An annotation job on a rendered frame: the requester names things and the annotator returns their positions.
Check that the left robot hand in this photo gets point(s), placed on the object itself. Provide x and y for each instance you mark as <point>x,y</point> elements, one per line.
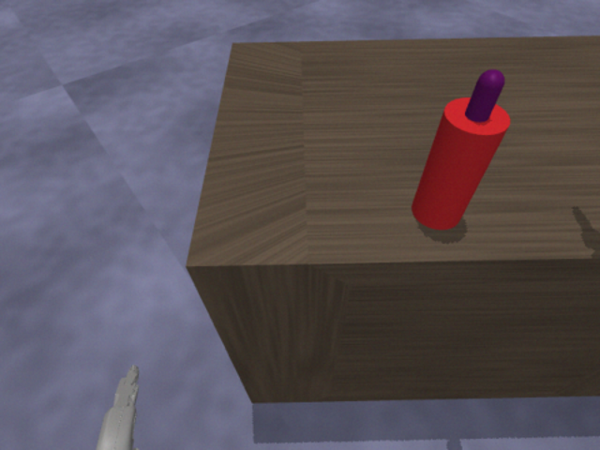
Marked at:
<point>119,421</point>

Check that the bottle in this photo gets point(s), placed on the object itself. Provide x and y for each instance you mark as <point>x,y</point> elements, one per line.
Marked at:
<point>470,132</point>

